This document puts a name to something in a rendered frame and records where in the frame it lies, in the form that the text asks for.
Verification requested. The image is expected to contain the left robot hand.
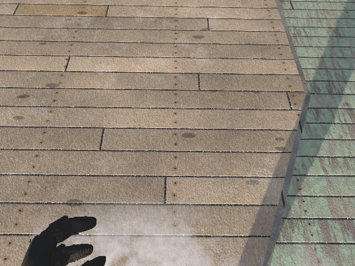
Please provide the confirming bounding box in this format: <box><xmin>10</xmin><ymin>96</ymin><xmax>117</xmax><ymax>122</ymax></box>
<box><xmin>21</xmin><ymin>216</ymin><xmax>106</xmax><ymax>266</ymax></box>

